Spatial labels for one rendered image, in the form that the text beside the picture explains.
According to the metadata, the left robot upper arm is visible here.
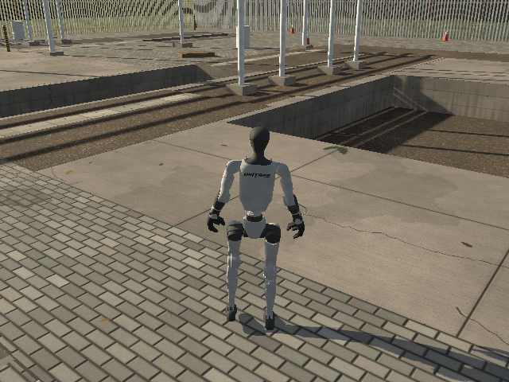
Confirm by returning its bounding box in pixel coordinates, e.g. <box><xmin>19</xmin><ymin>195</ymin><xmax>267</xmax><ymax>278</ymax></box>
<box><xmin>217</xmin><ymin>160</ymin><xmax>242</xmax><ymax>203</ymax></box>

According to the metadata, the right robot hand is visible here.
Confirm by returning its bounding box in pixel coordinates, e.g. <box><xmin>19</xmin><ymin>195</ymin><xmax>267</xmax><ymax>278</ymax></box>
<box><xmin>286</xmin><ymin>221</ymin><xmax>305</xmax><ymax>239</ymax></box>

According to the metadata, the robot right forearm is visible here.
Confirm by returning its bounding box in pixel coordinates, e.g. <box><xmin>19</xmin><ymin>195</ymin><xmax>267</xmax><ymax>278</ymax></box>
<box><xmin>287</xmin><ymin>195</ymin><xmax>303</xmax><ymax>224</ymax></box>

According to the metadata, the right robot foot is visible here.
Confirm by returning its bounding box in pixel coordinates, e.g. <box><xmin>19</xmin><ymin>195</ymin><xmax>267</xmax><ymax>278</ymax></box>
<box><xmin>263</xmin><ymin>310</ymin><xmax>275</xmax><ymax>330</ymax></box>

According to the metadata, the robot left thigh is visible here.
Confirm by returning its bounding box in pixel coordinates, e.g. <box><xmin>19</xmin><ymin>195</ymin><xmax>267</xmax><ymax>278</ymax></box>
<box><xmin>227</xmin><ymin>220</ymin><xmax>243</xmax><ymax>270</ymax></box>

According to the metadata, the robot left forearm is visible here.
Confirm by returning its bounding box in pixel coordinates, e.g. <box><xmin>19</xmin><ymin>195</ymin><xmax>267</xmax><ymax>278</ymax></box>
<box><xmin>209</xmin><ymin>191</ymin><xmax>225</xmax><ymax>219</ymax></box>

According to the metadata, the right robot upper arm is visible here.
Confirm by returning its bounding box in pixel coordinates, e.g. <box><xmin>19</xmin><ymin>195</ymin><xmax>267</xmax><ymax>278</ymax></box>
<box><xmin>274</xmin><ymin>162</ymin><xmax>295</xmax><ymax>206</ymax></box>

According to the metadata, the left robot hand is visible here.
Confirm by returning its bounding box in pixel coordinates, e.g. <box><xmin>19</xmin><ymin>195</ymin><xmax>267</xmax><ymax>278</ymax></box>
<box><xmin>207</xmin><ymin>215</ymin><xmax>225</xmax><ymax>232</ymax></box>

